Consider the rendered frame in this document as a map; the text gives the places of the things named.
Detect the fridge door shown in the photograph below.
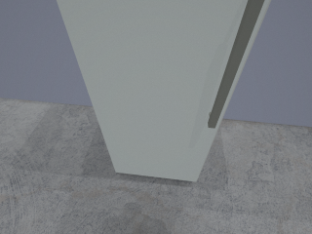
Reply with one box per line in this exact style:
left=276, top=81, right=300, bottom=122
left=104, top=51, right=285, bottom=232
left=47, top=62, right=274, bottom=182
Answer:
left=57, top=0, right=270, bottom=182

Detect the handle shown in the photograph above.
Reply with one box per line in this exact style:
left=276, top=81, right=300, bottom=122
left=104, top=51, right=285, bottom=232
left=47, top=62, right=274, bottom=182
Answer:
left=208, top=0, right=265, bottom=129

